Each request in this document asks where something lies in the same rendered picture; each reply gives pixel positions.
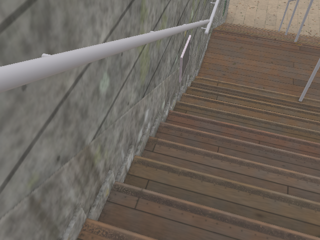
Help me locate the stairs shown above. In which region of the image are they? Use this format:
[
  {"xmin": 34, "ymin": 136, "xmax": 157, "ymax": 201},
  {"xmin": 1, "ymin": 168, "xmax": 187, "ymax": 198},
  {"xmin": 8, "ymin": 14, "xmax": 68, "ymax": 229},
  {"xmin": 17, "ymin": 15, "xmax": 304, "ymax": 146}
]
[
  {"xmin": 77, "ymin": 76, "xmax": 320, "ymax": 240},
  {"xmin": 215, "ymin": 22, "xmax": 320, "ymax": 46}
]

